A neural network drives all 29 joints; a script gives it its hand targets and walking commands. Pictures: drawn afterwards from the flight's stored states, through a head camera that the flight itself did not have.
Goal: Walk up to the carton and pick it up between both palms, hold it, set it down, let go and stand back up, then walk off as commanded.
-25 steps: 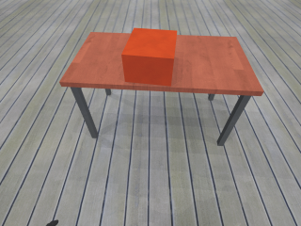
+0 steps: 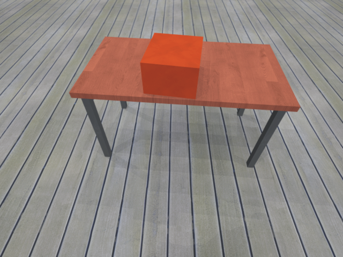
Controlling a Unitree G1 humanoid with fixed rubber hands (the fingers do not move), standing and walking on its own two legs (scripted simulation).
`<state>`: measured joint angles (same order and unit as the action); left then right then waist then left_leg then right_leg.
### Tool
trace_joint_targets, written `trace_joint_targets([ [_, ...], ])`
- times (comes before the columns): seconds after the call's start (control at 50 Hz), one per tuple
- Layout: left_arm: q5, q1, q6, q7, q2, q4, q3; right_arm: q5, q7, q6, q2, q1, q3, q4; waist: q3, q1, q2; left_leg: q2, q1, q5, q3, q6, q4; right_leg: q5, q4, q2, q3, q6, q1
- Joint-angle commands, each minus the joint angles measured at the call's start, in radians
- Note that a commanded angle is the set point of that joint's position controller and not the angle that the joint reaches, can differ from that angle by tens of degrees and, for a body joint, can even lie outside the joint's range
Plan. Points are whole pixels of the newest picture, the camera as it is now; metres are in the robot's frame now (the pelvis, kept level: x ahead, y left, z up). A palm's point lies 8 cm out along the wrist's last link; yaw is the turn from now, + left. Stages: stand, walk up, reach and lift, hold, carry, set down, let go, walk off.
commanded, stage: stand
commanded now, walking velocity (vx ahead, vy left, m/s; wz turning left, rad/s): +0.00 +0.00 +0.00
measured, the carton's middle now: (174, 64) +0.98 +0.01 -0.09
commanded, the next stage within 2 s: none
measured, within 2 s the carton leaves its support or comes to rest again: neither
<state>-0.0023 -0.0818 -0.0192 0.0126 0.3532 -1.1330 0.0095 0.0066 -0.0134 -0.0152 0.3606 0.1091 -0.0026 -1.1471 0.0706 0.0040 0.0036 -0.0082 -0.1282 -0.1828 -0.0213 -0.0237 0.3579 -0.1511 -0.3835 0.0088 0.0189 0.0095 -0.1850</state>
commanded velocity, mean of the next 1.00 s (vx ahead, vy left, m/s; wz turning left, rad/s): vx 0.00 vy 0.00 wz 0.00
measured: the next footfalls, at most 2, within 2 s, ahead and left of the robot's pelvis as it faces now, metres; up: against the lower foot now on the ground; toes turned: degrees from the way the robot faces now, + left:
none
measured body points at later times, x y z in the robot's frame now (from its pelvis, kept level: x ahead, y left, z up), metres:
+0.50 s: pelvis +0.01 +0.00 +0.00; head +0.02 -0.01 +0.45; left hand +0.10 +0.30 -0.12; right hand +0.10 -0.31 -0.13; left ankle +0.01 +0.14 -0.75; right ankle +0.04 -0.11 -0.75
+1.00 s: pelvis +0.02 -0.01 +0.00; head +0.03 -0.01 +0.45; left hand +0.11 +0.30 -0.12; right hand +0.09 -0.31 -0.14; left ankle +0.01 +0.14 -0.75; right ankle +0.04 -0.11 -0.75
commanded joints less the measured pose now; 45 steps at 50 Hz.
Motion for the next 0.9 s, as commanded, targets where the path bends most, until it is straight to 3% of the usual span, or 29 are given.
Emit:
trace_joint_targets([
  [0.0,0.001,0.042,-0.017,-0.014,0.22,0.054,-0.035,-0.003,0.012,-0.02,0.208,-0.05,0.037,0.056,-0.093,-0.006,0.004,-0.106,-0.008,-0.003,-0.09,0.038,-0.074,-0.014,0.095,-0.125,0.121,0.024,0.032],
  [0.04,0.0,0.052,-0.018,-0.015,0.211,0.057,-0.035,0.001,0.014,-0.02,0.196,-0.052,0.036,0.059,-0.085,-0.007,-0.021,-0.11,-0.014,0.02,-0.092,0.041,-0.076,0.002,0.09,-0.12,0.113,0.022,0.029],
  [0.08,-0.003,0.049,-0.02,-0.015,0.224,0.055,-0.036,-0.003,0.015,-0.019,0.211,-0.053,0.038,0.055,-0.083,-0.005,0.004,-0.113,-0.003,0.03,-0.095,0.039,-0.084,0.022,0.085,-0.122,0.116,0.02,0.033],
  [0.14,0.001,0.043,-0.021,-0.016,0.23,0.048,-0.039,-0.004,0.015,-0.018,0.203,-0.059,0.039,0.06,-0.099,0.006,-0.012,-0.113,0.007,0.061,-0.091,0.041,-0.081,0.078,0.082,-0.121,0.11,0.02,0.055],
  [0.16,-0.002,0.05,-0.02,-0.017,0.225,0.053,-0.039,-0.004,0.015,-0.016,0.203,-0.057,0.037,0.056,-0.095,-0.003,-0.022,-0.114,0.005,0.08,-0.092,0.042,-0.081,0.074,0.082,-0.12,0.108,0.019,0.047],
  [0.24,0.0,0.051,-0.02,-0.018,0.225,0.056,-0.039,-0.001,0.015,-0.017,0.2,-0.059,0.036,0.055,-0.101,0.001,-0.003,-0.11,0.007,0.096,-0.083,0.038,-0.076,0.083,0.081,-0.124,0.102,0.018,0.065],
  [0.36,-0.003,0.049,-0.021,-0.017,0.219,0.055,-0.034,0.0,0.013,-0.015,0.206,-0.071,0.038,0.058,-0.104,-0.001,0.006,-0.112,0.019,0.078,-0.08,0.037,-0.078,0.087,0.093,-0.128,0.109,0.02,0.06],
  [0.46,0.001,0.042,-0.022,-0.019,0.23,0.049,-0.035,-0.003,0.015,-0.013,0.202,-0.068,0.035,0.051,-0.083,-0.004,-0.025,-0.113,0.016,0.071,-0.079,0.036,-0.088,0.098,0.095,-0.127,0.105,0.018,0.058],
  [0.68,0.0,0.045,-0.018,-0.02,0.22,0.057,-0.037,-0.002,0.016,-0.011,0.205,-0.063,0.037,0.053,-0.087,-0.006,0.002,-0.115,0.009,0.047,-0.081,0.037,-0.093,0.058,0.099,-0.127,0.113,0.021,0.058],
  [0.78,-0.001,0.044,-0.021,-0.02,0.226,0.06,-0.043,0.0,0.017,-0.012,0.204,-0.054,0.039,0.061,-0.114,0.001,-0.009,-0.116,0.042,0.105,-0.073,0.037,-0.082,0.122,0.09,-0.121,0.107,0.016,0.067],
  [0.88,0.002,0.041,-0.02,-0.021,0.228,0.06,-0.041,0.002,0.017,-0.011,0.196,-0.056,0.035,0.059,-0.09,-0.003,-0.018,-0.112,0.019,0.08,-0.075,0.033,-0.087,0.111,0.091,-0.122,0.11,0.019,0.061],
])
